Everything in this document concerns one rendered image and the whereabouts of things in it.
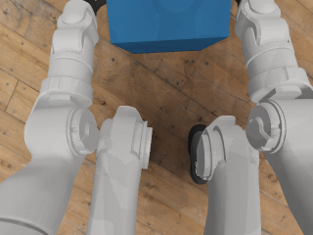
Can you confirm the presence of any carton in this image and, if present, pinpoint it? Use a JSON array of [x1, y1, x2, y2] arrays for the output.
[[106, 0, 232, 54]]

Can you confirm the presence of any robot right forearm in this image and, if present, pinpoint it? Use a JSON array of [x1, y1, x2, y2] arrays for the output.
[[234, 0, 313, 104]]

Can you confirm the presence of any robot thigh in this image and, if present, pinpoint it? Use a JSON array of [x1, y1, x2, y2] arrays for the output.
[[86, 115, 153, 235], [198, 125, 261, 235]]

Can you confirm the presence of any robot left thigh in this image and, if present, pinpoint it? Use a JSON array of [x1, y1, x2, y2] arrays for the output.
[[86, 115, 153, 235]]

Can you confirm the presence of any robot left hand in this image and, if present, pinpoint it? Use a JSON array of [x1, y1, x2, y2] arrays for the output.
[[83, 0, 107, 17]]

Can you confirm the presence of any right robot upper arm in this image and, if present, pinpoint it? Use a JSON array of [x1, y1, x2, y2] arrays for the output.
[[245, 99, 313, 235]]

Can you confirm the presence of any robot left forearm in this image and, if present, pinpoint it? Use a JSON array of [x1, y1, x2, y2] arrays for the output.
[[23, 0, 99, 147]]

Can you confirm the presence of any left robot upper arm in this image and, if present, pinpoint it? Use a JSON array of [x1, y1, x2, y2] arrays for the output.
[[0, 106, 100, 235]]

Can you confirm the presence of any robot right thigh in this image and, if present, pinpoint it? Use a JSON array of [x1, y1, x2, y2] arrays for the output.
[[198, 125, 261, 235]]

